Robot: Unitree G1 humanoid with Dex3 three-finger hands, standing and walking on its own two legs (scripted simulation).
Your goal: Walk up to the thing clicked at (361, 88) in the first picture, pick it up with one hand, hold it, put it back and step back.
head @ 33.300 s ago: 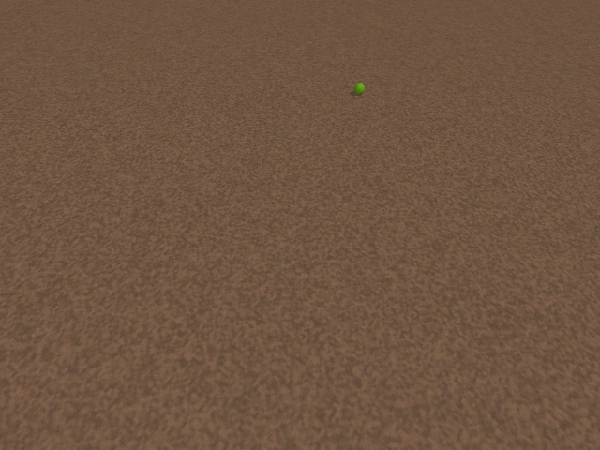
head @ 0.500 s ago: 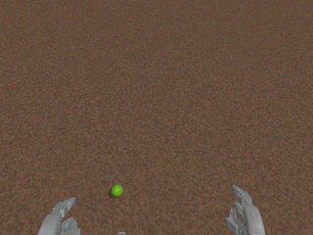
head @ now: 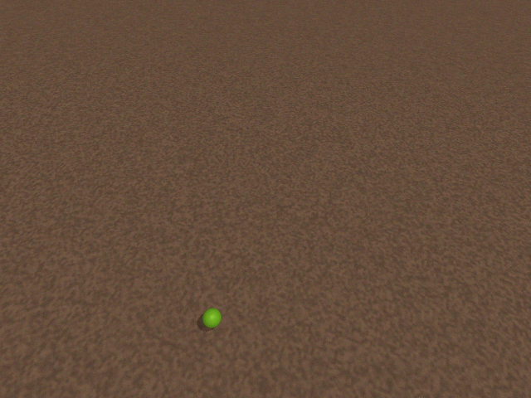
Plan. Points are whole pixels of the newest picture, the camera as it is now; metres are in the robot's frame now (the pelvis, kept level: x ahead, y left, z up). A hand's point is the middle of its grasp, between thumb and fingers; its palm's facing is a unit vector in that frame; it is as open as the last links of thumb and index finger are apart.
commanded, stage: stand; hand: left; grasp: from above
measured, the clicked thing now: (212, 317) +0.49 +0.18 -0.72
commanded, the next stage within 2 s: none
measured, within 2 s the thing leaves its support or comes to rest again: neither
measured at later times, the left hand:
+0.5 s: hand out of the picture +0.03 +0.24 -0.14, palm faces +0.03 -0.94 -0.33, open 7.4 cm
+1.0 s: hand out of the picture +0.05 +0.23 -0.14, palm faces +0.02 -0.95 -0.32, open 7.4 cm
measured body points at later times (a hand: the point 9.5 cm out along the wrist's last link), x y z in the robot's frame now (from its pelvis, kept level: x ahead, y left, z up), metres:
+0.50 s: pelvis -0.01 -0.01 +0.02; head -0.02 -0.01 +0.47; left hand +0.03 +0.28 -0.12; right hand +0.05 -0.29 -0.12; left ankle +0.03 +0.12 -0.72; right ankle +0.00 -0.15 -0.72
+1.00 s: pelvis +0.00 -0.01 +0.02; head +0.00 -0.01 +0.47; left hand +0.05 +0.28 -0.12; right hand +0.06 -0.30 -0.12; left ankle +0.03 +0.12 -0.72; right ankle +0.00 -0.15 -0.72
